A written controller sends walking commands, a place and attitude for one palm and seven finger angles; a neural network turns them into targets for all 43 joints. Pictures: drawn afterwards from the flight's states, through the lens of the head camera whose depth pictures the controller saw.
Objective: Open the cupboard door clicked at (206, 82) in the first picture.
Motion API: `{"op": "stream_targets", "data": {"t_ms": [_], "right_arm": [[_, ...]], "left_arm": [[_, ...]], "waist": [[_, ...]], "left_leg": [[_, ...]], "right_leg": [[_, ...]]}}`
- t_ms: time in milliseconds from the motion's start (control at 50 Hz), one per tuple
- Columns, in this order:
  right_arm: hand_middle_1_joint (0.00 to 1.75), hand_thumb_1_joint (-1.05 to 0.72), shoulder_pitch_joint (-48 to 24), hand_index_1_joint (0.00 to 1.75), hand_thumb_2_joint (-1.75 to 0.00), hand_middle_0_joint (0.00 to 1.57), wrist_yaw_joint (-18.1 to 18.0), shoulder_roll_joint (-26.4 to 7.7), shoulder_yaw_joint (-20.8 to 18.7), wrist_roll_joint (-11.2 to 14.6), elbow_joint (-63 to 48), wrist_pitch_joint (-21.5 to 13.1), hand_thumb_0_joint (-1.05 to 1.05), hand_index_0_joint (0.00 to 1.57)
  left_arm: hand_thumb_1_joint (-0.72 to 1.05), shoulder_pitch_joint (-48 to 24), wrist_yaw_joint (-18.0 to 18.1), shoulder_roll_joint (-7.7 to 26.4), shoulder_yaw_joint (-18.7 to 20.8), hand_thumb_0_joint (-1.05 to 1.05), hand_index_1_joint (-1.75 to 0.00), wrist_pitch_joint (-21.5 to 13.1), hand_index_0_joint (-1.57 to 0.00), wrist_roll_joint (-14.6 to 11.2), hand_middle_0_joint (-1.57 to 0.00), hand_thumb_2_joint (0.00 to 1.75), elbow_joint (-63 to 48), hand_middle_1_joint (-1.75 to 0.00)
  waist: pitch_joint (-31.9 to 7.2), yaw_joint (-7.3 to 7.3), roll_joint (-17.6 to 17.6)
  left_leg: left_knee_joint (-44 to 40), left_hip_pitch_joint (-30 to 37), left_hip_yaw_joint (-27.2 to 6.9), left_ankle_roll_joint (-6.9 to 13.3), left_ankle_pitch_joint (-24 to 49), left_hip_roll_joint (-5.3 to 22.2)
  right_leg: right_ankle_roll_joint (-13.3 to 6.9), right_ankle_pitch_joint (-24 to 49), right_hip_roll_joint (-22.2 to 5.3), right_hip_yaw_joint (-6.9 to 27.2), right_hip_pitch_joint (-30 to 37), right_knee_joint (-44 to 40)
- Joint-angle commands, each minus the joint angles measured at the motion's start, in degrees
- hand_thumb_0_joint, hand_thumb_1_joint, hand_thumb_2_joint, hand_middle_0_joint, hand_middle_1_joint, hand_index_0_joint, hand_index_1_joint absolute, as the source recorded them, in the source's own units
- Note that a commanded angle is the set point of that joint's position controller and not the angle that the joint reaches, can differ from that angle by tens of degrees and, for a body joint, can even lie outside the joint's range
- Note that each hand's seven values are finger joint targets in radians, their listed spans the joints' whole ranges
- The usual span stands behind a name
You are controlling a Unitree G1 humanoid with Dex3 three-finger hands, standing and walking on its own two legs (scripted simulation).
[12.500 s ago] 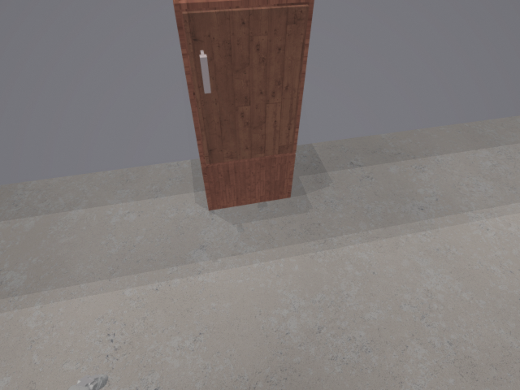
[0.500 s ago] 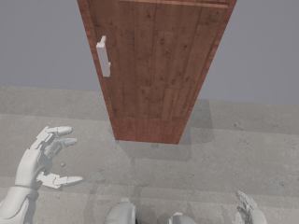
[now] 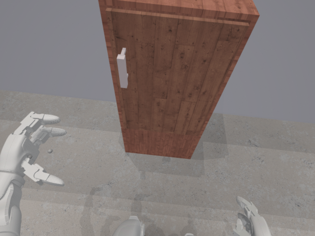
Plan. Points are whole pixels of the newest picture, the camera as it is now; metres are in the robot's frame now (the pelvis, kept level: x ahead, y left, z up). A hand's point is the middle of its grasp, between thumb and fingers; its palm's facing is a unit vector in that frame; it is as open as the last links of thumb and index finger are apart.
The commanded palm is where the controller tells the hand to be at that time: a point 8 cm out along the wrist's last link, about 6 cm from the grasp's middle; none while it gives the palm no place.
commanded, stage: raise the hand with hooked fingers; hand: left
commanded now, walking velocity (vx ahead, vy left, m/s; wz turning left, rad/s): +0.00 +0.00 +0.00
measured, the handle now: (124, 68) +0.61 +0.16 +0.04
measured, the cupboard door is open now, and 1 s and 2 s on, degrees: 0 0 0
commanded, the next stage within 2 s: move the hooked fingers beside the handle in 0.54 s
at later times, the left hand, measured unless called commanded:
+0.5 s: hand (60, 152) +0.28 +0.25 +0.06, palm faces -0.02 -1.00 -0.05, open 13.9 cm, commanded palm +0.26 +0.30 +0.06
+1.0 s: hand (75, 128) +0.35 +0.24 +0.06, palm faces -0.05 -1.00 -0.02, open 13.9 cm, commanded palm +0.33 +0.29 +0.06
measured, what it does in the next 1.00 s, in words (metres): stands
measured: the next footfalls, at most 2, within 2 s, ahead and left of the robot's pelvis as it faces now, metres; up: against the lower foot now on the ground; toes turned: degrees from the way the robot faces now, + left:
none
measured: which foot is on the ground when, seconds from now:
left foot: down 0.00-1.00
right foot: down 0.00-1.00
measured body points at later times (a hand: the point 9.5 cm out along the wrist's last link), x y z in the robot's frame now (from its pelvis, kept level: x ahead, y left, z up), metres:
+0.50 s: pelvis +0.00 -0.02 +0.00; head +0.05 +0.00 +0.45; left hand +0.28 +0.30 +0.06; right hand +0.14 -0.27 -0.08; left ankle +0.06 +0.06 -0.68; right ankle -0.01 -0.12 -0.68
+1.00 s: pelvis +0.00 -0.03 -0.01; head +0.07 -0.01 +0.44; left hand +0.35 +0.29 +0.06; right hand +0.13 -0.29 -0.10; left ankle +0.06 +0.06 -0.68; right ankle -0.01 -0.12 -0.68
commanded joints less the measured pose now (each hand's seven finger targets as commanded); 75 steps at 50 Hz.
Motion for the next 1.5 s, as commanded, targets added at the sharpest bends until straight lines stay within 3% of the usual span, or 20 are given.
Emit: {"op": "stream_targets", "data": {"t_ms": [0, 100, 180, 260, 360, 380, 460, 620, 680, 700, 800, 860, 980, 1080, 1100, 1220, 1240, 1300, 1440, 1480], "right_arm": [[0.30, -0.90, 0.10, 0.30, -0.90, 0.20, -1.25, -10.71, -4.40, 0.64, -7.27, -2.13, 0.00, 0.20], [0.30, -0.90, 0.41, 0.30, -0.90, 0.20, -0.85, -10.61, -4.72, 0.73, -8.01, -2.65, 0.00, 0.20], [0.30, -0.90, 0.71, 0.30, -0.90, 0.20, -0.52, -10.63, -4.99, 0.32, -7.66, -2.72, 0.00, 0.20], [0.30, -0.90, 0.50, 0.30, -0.90, 0.20, -0.42, -10.24, -4.84, 0.48, -7.72, -2.57, 0.00, 0.20], [0.30, -0.90, 0.41, 0.30, -0.90, 0.20, -0.47, -9.94, -4.75, 0.60, -7.82, -2.88, 0.00, 0.20], [0.30, -0.90, 0.66, 0.30, -0.90, 0.20, -0.52, -10.05, -4.71, 0.43, -7.78, -2.92, 0.00, 0.20], [0.30, -0.90, 0.08, 0.30, -0.90, 0.20, -0.89, -9.87, -4.60, 0.81, -7.22, -3.02, 0.00, 0.20], [0.30, -0.90, 0.06, 0.30, -0.90, 0.20, -0.92, -9.76, -4.36, 0.91, -7.21, -2.99, 0.00, 0.20], [0.30, -0.90, 0.71, 0.30, -0.90, 0.20, -1.46, -10.15, -4.27, 0.74, -5.75, -2.71, 0.00, 0.20], [0.30, -0.90, 0.71, 0.30, -0.90, 0.20, -1.50, -10.15, -4.19, 0.69, -5.59, -2.67, 0.00, 0.20], [0.30, -0.90, 0.90, 0.30, -0.90, 0.20, -1.70, -9.99, -4.01, 0.73, -4.66, -2.79, 0.00, 0.20], [0.30, -0.90, 1.96, 0.30, -0.90, 0.20, -1.73, -10.35, -4.22, 0.77, -3.94, -2.12, 0.00, 0.20], [0.30, -0.90, 3.20, 0.30, -0.90, 0.20, -1.03, -10.38, -4.51, 0.72, -4.72, -0.52, 0.00, 0.20], [0.30, -0.90, 4.65, 0.30, -0.90, 0.20, -0.52, -10.56, -4.79, 0.58, -4.17, 1.05, 0.00, 0.20], [0.30, -0.90, 5.06, 0.30, -0.90, 0.20, -0.48, -10.84, -4.80, 0.61, -3.99, 1.43, 0.00, 0.20], [0.30, -0.90, 6.47, 0.30, -0.90, 0.20, -0.19, -10.74, -5.23, 0.44, -3.13, 2.63, 0.00, 0.20], [0.30, -0.90, 6.66, 0.30, -0.90, 0.20, -0.19, -10.96, -5.43, 0.33, -2.61, 2.78, 0.00, 0.20], [0.30, -0.90, 7.71, 0.30, -0.90, 0.20, -0.34, -11.40, -5.42, 0.15, -1.55, 3.47, 0.00, 0.20], [0.30, -0.90, 8.92, 0.30, -0.90, 0.20, 0.22, -11.38, -5.39, -0.20, -1.21, 5.37, 0.00, 0.20], [0.30, -0.90, 9.51, 0.30, -0.90, 0.20, 0.28, -11.62, -5.17, -0.32, -1.05, 6.07, 0.00, 0.20]], "left_arm": [[-0.50, -12.16, -2.63, 14.27, 5.18, 0.00, -1.20, -1.28, -0.30, -1.72, -0.30, 0.30, -5.43, -1.20], [-0.50, -11.02, -5.07, 13.46, 4.19, 0.00, -1.20, -1.04, -0.30, -2.87, -0.30, 0.30, -6.15, -1.20], [-0.50, -10.78, -3.37, 16.15, 7.71, 0.00, -1.20, -3.09, -0.30, -3.36, -0.30, 0.30, -6.23, -1.20], [-0.50, -11.00, -2.26, 15.39, 7.56, 0.00, -1.20, -4.12, -0.30, -3.16, -0.30, 0.30, -5.72, -1.20], [-0.50, -11.02, -2.24, 15.41, 6.24, 0.00, -1.20, -4.50, -0.30, -2.30, -0.30, 0.30, -8.58, -1.20], [-0.50, -11.57, -2.39, 15.84, 6.55, 0.00, -1.20, -4.62, -0.30, -2.64, -0.30, 0.30, -8.93, -1.20], [-0.50, -11.28, -2.94, 14.90, 6.51, 0.00, -1.20, -4.33, -0.30, -3.54, -0.30, 0.30, -7.13, -1.20], [-0.50, -11.74, -3.88, 14.54, 5.73, 0.00, -1.20, -3.09, -0.30, -3.23, -0.30, 0.30, -4.89, -1.20], [-0.50, -19.95, -3.61, 15.56, 5.46, 0.00, -1.20, -3.39, -0.30, -2.82, -0.30, 0.30, -3.06, -1.20], [-0.50, -21.03, -3.56, 16.49, 6.45, 0.00, -1.20, -3.66, -0.30, -2.78, -0.30, 0.30, -2.06, -1.20], [-0.50, -28.63, -3.47, 15.94, 3.73, 0.00, -1.20, -4.94, -0.30, -1.22, -0.30, 0.30, -0.72, -1.20], [-0.50, -28.91, -2.99, 18.91, 6.11, 0.00, -1.20, -4.02, -0.30, -0.31, -0.30, 0.30, 3.50, -1.20], [-0.50, -29.47, -2.01, 20.22, 7.61, 0.00, -1.20, -2.52, -0.30, 0.11, -0.30, 0.30, 6.47, -1.20], [-0.50, -32.47, -1.14, 19.65, 7.17, 0.00, -1.20, -2.74, -0.30, 0.71, -0.30, 0.30, 10.06, -1.20], [-0.50, -32.83, -1.11, 21.28, 8.19, 0.00, -1.20, -2.83, -0.30, 1.25, -0.30, 0.30, 11.62, -1.20], [-0.50, -41.13, -1.33, 18.13, 3.78, 0.00, -1.20, -4.92, -0.30, 2.46, -0.30, 0.30, 10.77, -1.20], [-0.50, -42.78, -1.07, 19.22, 4.65, 0.00, -1.20, -5.39, -0.30, 2.58, -0.30, 0.30, 11.02, -1.20], [-0.50, -44.97, -0.33, 21.58, 6.43, 0.00, -1.20, -5.83, -0.30, 3.28, -0.30, 0.30, 14.34, -1.20], [-0.50, -50.76, 1.36, 20.51, 4.11, 0.00, -1.20, -5.65, -0.30, 5.55, -0.30, 0.30, 18.35, -1.20], [-0.50, -51.62, 1.70, 21.38, 4.95, 0.00, -1.20, -5.48, -0.30, 5.67, -0.30, 0.30, 21.91, -1.20]], "waist": [[-13.63, -0.82, 5.99], [-15.24, -0.53, 5.08], [-13.01, -0.12, 2.95], [-12.62, -0.39, 4.70], [-15.32, -0.59, 7.65], [-15.40, -0.77, 5.27], [-13.68, -1.21, 3.92], [-14.28, -0.84, 3.70], [-12.66, -2.79, 1.74], [-13.72, -2.40, 1.58], [-16.57, -2.86, 6.33], [-17.49, -2.37, 3.97], [-20.76, -1.10, 4.21], [-18.59, -2.62, 1.51], [-18.16, -2.48, 1.71], [-21.55, -4.20, 6.08], [-21.97, -4.21, 6.55], [-22.10, -4.37, 6.01], [-23.59, -5.01, 7.31], [-21.78, -5.26, 5.19]], "left_leg": [[-12.45, 21.72, -9.87, -4.37, 6.27, 1.61], [-11.35, 22.27, -8.56, -3.68, 9.49, 1.15], [-10.61, 18.96, -7.70, -3.22, 8.66, 0.76], [-10.83, 17.87, -6.96, -3.03, 5.18, 0.68], [-9.82, 19.18, -6.04, -2.67, 7.42, 0.59], [-9.25, 18.07, -6.07, -2.45, 8.13, 0.50], [-8.75, 16.32, -5.46, -2.28, 7.01, 0.37], [-7.70, 15.53, -4.91, -2.16, 9.25, 0.15], [-6.18, 14.02, -4.94, -1.97, 8.18, 0.36], [-6.01, 13.17, -4.86, -2.05, 7.70, 0.26], [-5.76, 15.85, -5.40, -2.16, 7.65, 0.47], [-5.60, 14.99, -5.33, -2.02, 8.69, 0.59], [-5.22, 15.20, -4.90, -2.11, 13.56, 0.48], [-4.43, 13.05, -4.23, -1.89, 14.09, 0.60], [-4.61, 12.38, -4.17, -1.99, 13.95, 0.63], [-4.37, 18.90, -5.63, -2.34, 16.33, 1.25], [-4.23, 19.08, -5.82, -2.39, 15.52, 1.31], [-3.96, 18.92, -6.35, -2.50, 16.23, 1.51], [-4.00, 21.72, -7.49, -2.95, 17.54, 2.03], [-3.73, 19.60, -7.44, -2.72, 16.59, 1.97]], "right_leg": [[-1.99, 6.43, 1.91, 0.87, -5.79, -6.57], [-2.05, 8.28, 2.18, 1.14, -4.42, -7.35], [-2.16, 8.29, 2.38, 1.69, -3.63, -7.30], [-1.74, 6.05, 1.88, 2.29, -4.03, -7.44], [-1.60, 7.68, 1.73, 3.02, -2.79, -7.52], [-1.68, 8.45, 1.96, 3.30, -1.64, -7.47], [-1.14, 7.93, 1.68, 3.79, -2.13, -8.08], [-1.06, 10.72, 1.38, 4.25, -1.30, -7.54], [-0.83, 9.99, 1.50, 4.87, -3.36, -7.27], [-0.74, 9.32, 1.31, 5.31, -2.74, -7.12], [-1.22, 8.52, 1.17, 4.95, -4.59, -6.00], [-1.04, 9.73, 1.05, 5.13, -3.41, -6.00], [-1.23, 15.01, 1.31, 4.77, -0.78, -4.82], [-0.74, 16.87, 1.53, 4.84, -2.06, -4.67], [-0.75, 16.79, 1.49, 4.78, -2.15, -4.55], [-1.12, 15.16, 1.75, 3.76, -7.29, -3.81], [-1.17, 14.22, 1.74, 3.91, -7.70, -3.93], [-1.36, 14.18, 1.80, 3.70, -8.70, -3.36], [-1.39, 13.22, 1.91, 3.02, -11.58, -3.00], [-1.55, 12.88, 2.15, 2.92, -11.73, -2.95]]}}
